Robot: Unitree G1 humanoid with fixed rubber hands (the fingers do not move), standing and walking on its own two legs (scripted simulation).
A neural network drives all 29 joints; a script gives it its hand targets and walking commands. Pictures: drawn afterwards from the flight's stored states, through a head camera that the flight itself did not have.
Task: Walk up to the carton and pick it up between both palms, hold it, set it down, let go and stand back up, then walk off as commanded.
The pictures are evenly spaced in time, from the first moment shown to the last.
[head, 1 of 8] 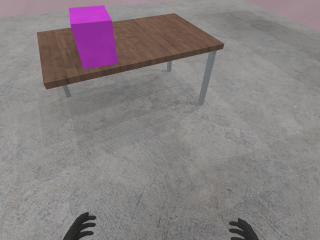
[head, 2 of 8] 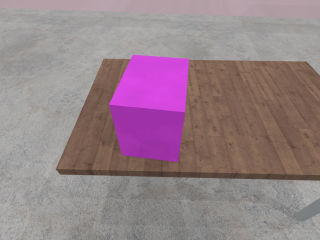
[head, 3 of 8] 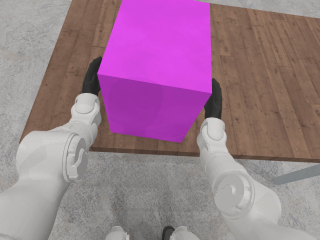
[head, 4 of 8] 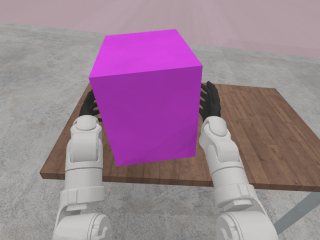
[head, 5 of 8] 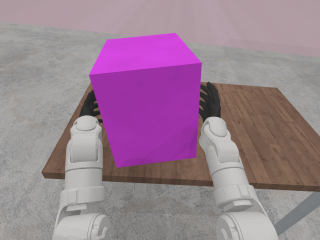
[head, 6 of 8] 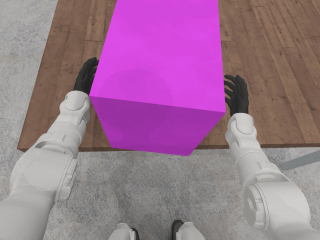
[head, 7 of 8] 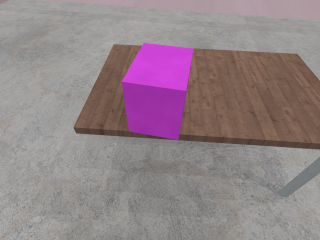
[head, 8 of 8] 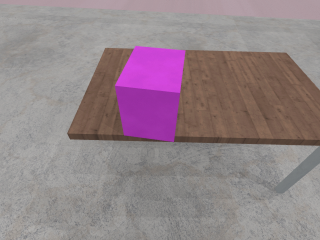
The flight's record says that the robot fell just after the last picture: no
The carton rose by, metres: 0.22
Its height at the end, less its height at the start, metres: +0.00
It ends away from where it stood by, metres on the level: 0.07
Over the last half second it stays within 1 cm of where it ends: yes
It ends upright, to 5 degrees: yes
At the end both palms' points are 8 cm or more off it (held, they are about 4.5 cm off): yes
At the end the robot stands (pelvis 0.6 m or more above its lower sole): yes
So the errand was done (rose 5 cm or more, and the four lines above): yes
